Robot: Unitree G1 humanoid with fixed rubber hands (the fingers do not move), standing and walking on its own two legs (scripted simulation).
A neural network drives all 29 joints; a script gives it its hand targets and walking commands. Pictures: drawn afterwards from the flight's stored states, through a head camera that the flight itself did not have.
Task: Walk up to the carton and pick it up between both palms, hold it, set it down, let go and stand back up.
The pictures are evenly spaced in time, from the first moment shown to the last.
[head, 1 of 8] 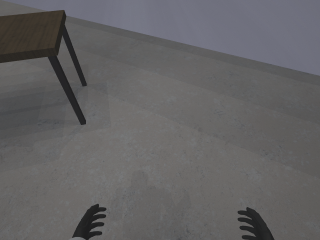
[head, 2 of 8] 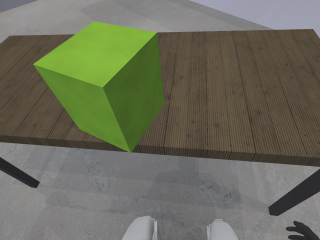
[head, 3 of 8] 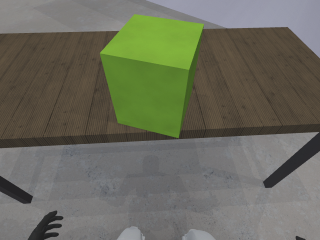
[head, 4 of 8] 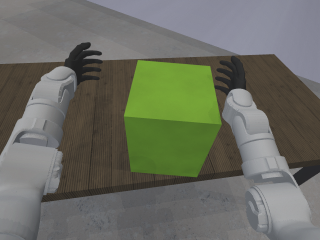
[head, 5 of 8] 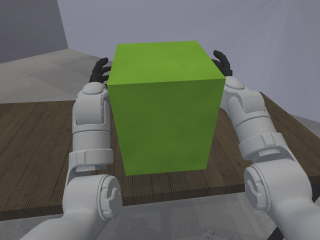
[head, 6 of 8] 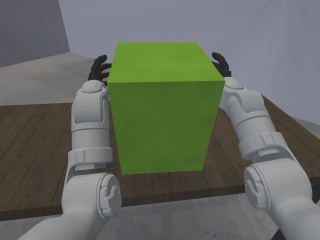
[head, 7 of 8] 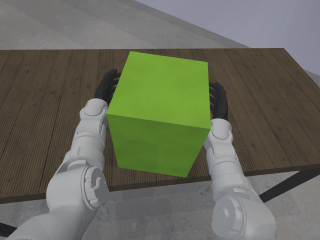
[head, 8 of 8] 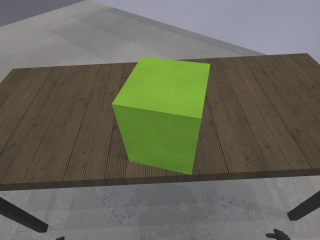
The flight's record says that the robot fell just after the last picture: no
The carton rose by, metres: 0.20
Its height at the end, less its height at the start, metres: +0.00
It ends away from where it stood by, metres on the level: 0.04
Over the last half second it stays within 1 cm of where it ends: yes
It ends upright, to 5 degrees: yes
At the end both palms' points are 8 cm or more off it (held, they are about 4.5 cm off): yes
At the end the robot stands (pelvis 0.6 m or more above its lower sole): yes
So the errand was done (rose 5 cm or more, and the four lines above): yes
